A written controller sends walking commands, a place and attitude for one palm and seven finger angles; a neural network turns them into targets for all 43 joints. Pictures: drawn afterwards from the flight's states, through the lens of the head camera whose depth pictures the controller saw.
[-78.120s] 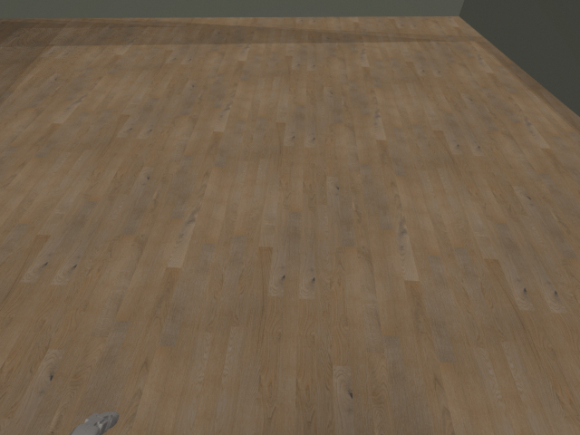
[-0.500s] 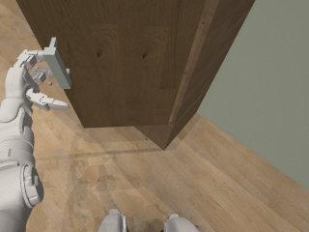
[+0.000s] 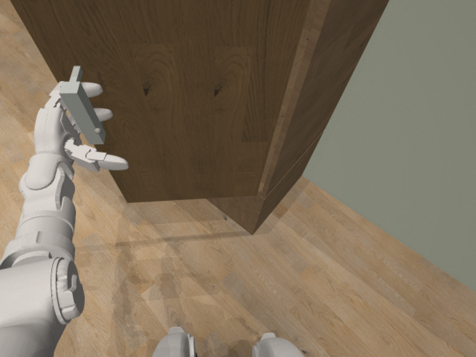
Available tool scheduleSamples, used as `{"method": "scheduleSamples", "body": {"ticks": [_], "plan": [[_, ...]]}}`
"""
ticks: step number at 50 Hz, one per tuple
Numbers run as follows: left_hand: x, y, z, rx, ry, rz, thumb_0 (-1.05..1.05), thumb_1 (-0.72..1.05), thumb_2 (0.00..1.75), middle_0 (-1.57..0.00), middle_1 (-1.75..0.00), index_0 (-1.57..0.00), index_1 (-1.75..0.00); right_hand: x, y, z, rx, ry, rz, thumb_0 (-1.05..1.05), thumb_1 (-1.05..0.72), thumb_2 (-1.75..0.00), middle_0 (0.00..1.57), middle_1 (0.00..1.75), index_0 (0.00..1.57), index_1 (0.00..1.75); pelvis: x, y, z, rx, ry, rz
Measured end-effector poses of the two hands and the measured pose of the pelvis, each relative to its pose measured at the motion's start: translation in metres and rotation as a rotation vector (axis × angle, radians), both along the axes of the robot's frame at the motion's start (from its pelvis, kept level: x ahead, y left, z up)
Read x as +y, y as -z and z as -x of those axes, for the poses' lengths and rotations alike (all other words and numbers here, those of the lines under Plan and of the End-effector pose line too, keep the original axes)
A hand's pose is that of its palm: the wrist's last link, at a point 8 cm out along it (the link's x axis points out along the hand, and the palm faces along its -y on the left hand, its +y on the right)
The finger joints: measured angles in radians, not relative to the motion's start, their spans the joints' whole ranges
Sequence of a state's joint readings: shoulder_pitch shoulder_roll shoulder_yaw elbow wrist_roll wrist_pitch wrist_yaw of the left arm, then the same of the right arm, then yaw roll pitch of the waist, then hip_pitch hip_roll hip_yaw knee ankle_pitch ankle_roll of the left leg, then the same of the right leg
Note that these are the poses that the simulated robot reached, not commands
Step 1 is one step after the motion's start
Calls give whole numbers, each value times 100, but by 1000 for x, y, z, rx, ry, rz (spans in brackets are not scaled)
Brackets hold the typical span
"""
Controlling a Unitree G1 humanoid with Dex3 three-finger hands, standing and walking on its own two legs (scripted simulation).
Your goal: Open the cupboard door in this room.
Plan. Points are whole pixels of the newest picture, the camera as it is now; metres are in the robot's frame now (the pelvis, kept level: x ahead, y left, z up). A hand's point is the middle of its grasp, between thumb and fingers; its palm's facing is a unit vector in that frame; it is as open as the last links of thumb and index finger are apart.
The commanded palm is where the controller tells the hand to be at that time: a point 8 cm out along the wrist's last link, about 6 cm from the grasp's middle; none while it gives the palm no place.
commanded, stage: slide the fingers in behind the handle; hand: left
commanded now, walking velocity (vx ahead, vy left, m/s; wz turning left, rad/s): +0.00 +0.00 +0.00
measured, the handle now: (87, 106) +0.52 +0.24 +0.08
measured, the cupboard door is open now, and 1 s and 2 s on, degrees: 45 45 69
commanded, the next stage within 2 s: close the thumb around the handle in 0.42 s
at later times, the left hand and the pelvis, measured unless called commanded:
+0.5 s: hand (98, 131) +0.47 +0.21 +0.08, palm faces +0.06 -1.00 +0.00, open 14.0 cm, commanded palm +0.44 +0.26 +0.08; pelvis +0.00 +0.00 +0.00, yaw +0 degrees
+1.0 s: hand (96, 133) +0.47 +0.21 +0.08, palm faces +0.05 -1.00 +0.01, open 7.9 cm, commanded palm +0.44 +0.26 +0.08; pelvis +0.00 +0.00 +0.00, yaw +0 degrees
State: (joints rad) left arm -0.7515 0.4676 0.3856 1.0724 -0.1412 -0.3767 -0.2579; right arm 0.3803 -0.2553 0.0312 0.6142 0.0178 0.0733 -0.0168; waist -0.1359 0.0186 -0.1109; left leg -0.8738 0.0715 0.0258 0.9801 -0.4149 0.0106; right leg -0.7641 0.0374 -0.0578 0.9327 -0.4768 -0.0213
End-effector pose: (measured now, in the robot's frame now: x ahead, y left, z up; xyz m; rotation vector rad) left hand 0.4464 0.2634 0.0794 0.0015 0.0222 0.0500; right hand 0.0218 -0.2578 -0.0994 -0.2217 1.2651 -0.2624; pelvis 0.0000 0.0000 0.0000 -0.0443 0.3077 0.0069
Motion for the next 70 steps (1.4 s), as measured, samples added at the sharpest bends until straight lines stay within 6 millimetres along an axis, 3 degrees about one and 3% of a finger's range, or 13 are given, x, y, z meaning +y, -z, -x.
{"method": "scheduleSamples", "body": {"ticks": [31, 39, 56, 70], "plan": [[0, 0, 6, -4, -3, -3, -1, -47, 31, -30, -120, -29, -121, -5, 0, -3, -4, -1, 6, 0, -91, -89, 20, 30, 21, 30, -2, -1, 0, -5, -4, -1], [3, -1, 6, -12, 0, 3, -1, -20, 42, -32, -123, -32, -124, -2, 0, -5, -11, -10, 8, 0, -91, -89, 21, 30, 21, 30, 0, 0, 2, -5, -5, 1], [3, 1, 1, -12, 10, -7, 1, 66, 79, -39, -132, -38, -133, 1, 0, 3, 2, -3, 18, 0, -91, -89, 21, 30, 21, 30, 4, 2, 4, 5, -3, 6], [-1, 1, 3, -7, -16, 1, 2, 69, 82, -33, -135, -34, -135, 3, 1, 5, 7, 7, 1, 0, -91, -89, 21, 30, 21, 30, 4, 0, 2, -3, 1, 2]]}}
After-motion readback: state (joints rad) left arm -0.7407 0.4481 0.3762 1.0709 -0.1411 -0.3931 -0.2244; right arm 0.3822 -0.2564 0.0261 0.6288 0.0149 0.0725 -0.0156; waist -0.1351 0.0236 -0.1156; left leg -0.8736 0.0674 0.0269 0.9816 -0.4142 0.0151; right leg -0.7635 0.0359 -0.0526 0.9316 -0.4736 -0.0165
